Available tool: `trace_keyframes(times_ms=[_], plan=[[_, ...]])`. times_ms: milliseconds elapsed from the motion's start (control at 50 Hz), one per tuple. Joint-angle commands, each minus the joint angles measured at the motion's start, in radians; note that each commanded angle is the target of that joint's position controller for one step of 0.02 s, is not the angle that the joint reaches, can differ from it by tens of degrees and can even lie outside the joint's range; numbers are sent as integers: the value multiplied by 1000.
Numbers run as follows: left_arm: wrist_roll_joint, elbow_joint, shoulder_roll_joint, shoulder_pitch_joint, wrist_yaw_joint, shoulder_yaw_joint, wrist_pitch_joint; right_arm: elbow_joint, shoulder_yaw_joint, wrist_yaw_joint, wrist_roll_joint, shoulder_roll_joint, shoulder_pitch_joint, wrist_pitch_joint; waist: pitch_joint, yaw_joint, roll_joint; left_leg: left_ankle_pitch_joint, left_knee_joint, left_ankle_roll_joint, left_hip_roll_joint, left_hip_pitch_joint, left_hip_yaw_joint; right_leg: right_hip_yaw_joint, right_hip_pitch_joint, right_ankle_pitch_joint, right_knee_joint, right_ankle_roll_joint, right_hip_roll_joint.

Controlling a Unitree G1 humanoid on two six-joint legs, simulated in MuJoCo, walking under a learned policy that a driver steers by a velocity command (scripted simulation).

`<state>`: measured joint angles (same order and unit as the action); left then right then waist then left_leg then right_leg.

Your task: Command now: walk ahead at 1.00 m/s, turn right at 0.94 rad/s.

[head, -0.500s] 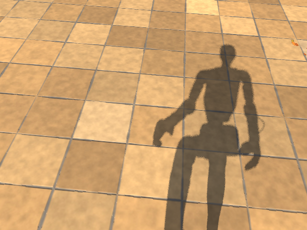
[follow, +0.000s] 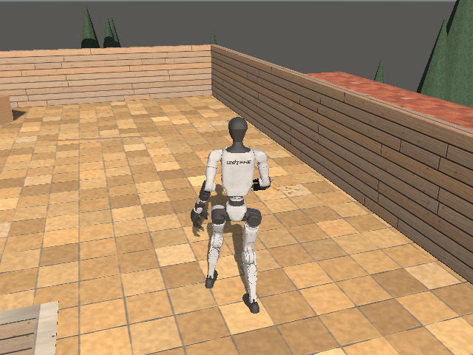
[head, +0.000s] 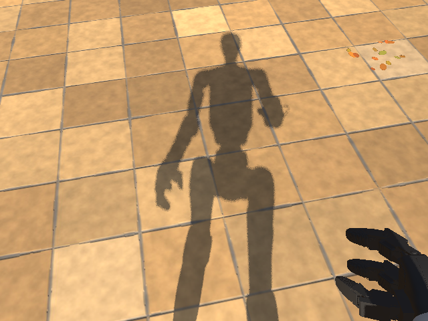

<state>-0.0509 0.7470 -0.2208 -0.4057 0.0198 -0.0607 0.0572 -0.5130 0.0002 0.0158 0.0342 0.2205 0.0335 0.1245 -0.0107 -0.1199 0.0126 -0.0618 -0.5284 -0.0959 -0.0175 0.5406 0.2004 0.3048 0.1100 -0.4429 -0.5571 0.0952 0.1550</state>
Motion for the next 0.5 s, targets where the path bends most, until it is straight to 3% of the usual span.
trace_keyframes(times_ms=[20,40,60,80,100,120,140,160,200,240,300,320,360,380,400,420,440,460,480,500], plan=[[14,-78,-94,69,-5,-28,4,-6,111,4,23,186,-268,24,-145,228,-120,-64,1,54,-15,-603,-60,101,280,244,-212,40,-85],[45,-118,14,60,-15,7,8,-43,125,4,5,258,-497,19,-333,289,81,-335,7,125,-211,-918,207,-9,447,-4,-582,11,-42],[-21,-184,29,-60,-19,27,25,-58,133,-19,-43,346,-496,21,-379,182,514,-709,243,317,-443,-1037,852,-97,770,-140,-864,-18,-43],[-41,-149,-61,-11,-5,16,12,-33,122,-20,-42,239,-406,13,-222,206,333,-945,284,317,-415,-932,852,-128,897,-10,-977,-26,-147],[-7,-165,-104,109,-7,9,4,-42,108,-14,-30,174,-380,2,-96,233,190,-765,262,275,-360,-818,626,-172,913,68,-994,-26,-171],[21,-174,-106,167,-13,4,-2,-66,102,-13,-38,159,-379,-7,-40,228,36,-542,247,251,-307,-710,435,-191,861,113,-958,-26,-209],[34,-197,-106,215,-21,-1,-2,-92,96,-14,-44,146,-364,-10,15,209,13,-395,250,237,-261,-613,306,-188,824,146,-898,-25,-239],[27,-211,-100,235,-30,-4,-7,-117,84,-16,-50,116,-342,-9,60,183,35,-249,258,225,-222,-519,198,-181,764,150,-850,-32,-259],[15,-236,-74,253,-37,4,-16,-165,66,-22,-39,65,-333,-8,84,149,64,72,253,229,-192,-447,64,-191,726,117,-768,-52,-259],[34,-264,-67,291,-44,15,-11,-196,77,-17,-33,124,-318,-8,101,126,54,369,266,250,-205,-404,-19,-217,710,154,-593,-78,-233],[45,-247,-70,328,-71,25,16,-209,97,-2,-27,226,-283,-13,48,130,50,437,299,218,-149,-322,-171,-304,445,440,-206,-76,-181],[44,-250,-76,358,-80,23,19,-228,100,-2,-17,247,-321,-10,26,145,62,441,309,215,-161,-333,-178,-314,365,501,-147,-70,-160],[46,-255,-119,372,-86,7,19,-254,101,-1,-4,270,-352,-10,5,130,78,569,253,201,-180,-426,-192,-312,303,494,-54,-30,-126],[53,-244,-148,339,-83,-6,18,-261,101,1,-1,275,-361,-13,-23,104,85,668,183,187,-181,-473,-204,-321,253,479,-19,-6,-104],[60,-214,-178,245,-80,-22,19,-265,98,3,0,274,-359,-19,-72,47,80,739,56,168,-166,-484,-228,-333,134,521,38,23,-82],[66,-191,-203,163,-70,-36,16,-266,93,6,-1,269,-369,-21,-109,-1,73,703,-109,138,-137,-417,-256,-317,-24,638,100,49,-92],[83,-179,-270,74,-53,-45,7,-231,75,8,-38,220,-397,-21,-214,-8,-75,182,-451,95,-60,-204,-283,-115,-293,1083,23,112,-283],[110,-204,-276,120,-46,-13,5,-254,31,-13,-67,121,-601,-20,-422,115,-278,-667,-804,51,34,15,-176,253,-530,1603,-62,310,-586],[91,-198,-209,94,-53,-5,-5,-300,46,-26,-44,226,-617,-26,-556,52,-138,-655,-881,40,1,3,-40,271,-513,1527,-39,365,-589],[72,-185,-198,149,-58,-8,-10,-265,49,-25,-12,232,-512,-38,-425,62,-99,-579,-847,33,-34,74,-80,182,-384,1242,31,329,-516]])
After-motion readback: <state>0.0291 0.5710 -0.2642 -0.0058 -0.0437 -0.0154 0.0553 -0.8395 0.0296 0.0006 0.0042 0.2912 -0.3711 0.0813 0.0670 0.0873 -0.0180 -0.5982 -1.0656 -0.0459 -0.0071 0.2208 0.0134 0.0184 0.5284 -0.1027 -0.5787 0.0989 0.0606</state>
